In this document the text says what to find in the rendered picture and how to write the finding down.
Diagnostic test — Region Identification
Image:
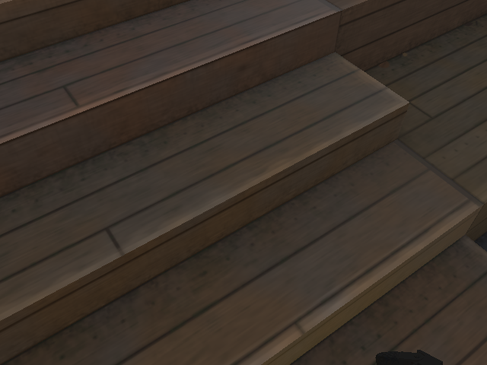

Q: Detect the robot right hand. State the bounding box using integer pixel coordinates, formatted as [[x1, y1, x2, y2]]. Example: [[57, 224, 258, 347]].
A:
[[375, 350, 443, 365]]

